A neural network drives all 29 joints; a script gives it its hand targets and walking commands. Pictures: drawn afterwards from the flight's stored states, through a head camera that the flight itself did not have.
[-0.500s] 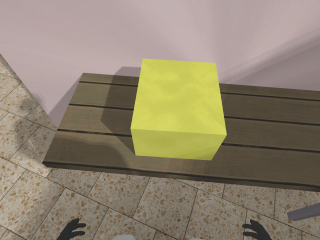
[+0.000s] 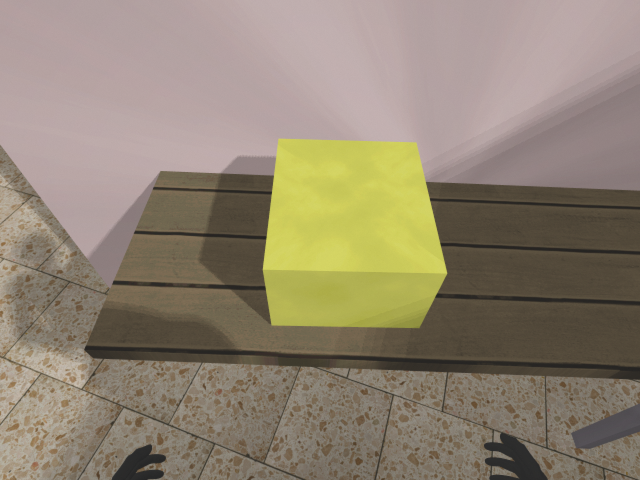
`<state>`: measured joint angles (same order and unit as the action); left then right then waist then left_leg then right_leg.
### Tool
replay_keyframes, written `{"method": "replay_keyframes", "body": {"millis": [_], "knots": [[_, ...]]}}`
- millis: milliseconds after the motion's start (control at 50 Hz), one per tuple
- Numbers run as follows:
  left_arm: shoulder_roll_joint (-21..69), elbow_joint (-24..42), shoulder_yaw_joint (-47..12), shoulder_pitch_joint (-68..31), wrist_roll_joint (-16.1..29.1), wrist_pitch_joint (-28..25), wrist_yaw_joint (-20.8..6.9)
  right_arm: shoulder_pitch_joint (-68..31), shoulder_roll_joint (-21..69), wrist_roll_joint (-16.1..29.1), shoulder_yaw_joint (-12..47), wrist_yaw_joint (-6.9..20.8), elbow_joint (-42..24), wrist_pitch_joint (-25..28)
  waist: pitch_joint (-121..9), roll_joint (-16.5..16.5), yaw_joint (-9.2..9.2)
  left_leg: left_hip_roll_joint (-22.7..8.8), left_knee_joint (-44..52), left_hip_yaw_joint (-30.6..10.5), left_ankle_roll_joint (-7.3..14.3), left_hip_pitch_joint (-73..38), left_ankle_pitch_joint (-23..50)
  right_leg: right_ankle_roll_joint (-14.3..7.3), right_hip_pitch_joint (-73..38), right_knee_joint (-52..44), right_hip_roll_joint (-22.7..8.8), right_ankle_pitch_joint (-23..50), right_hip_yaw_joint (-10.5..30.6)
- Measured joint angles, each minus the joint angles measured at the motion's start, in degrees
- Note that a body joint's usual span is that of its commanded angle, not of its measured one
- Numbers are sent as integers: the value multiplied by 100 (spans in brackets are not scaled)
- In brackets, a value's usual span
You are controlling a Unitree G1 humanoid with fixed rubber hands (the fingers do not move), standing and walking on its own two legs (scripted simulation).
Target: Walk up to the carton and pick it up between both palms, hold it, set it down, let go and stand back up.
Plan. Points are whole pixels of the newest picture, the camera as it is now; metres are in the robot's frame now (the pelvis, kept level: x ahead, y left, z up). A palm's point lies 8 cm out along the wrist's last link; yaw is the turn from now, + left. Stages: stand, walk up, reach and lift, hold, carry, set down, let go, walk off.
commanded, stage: stand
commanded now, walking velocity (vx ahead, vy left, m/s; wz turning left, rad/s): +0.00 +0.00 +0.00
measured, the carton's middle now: (346, 230) +0.47 -0.02 +0.00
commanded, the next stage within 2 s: none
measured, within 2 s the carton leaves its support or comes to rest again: neither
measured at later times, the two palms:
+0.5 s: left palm out of the picture +0.07 +0.25 -0.09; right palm out of the picture +0.06 -0.26 -0.10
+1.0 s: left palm out of the picture +0.06 +0.25 -0.09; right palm out of the picture +0.04 -0.25 -0.10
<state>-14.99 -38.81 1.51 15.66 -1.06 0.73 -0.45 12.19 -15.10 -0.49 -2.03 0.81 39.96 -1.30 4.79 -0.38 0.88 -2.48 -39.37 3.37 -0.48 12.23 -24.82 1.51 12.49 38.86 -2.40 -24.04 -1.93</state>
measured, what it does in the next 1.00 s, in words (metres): stands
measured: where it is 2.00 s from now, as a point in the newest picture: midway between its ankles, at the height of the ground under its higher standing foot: outside the picture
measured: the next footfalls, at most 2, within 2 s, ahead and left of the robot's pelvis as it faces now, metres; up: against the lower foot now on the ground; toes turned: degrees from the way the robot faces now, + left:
none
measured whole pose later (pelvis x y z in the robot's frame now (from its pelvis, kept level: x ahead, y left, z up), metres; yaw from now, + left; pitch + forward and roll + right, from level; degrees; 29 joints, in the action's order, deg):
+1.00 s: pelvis -0.03 +0.01 +0.01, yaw -3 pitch -3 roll +0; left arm -13.6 -39.1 0.8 17.6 -0.6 0.0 -0.8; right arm 16.2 -14.7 -0.3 -1.1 1.0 41.0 -0.4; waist 3.7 0.1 0.2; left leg -2.5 -34.9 6.1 0.1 11.9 -19.9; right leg 1.9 13.9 35.3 -2.0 -18.4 1.3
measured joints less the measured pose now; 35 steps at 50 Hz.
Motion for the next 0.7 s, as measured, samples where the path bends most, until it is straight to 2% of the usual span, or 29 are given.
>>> {"method": "replay_keyframes", "body": {"millis": [700], "knots": [[111, -21, -46, 224, 39, -58, -60, 394, 18, 1, 46, 34, 124, 74, -123, 61, -64, -2, 371, 223, 45, -73, 418, 27, 74, -287, 31, 468, 246]]}}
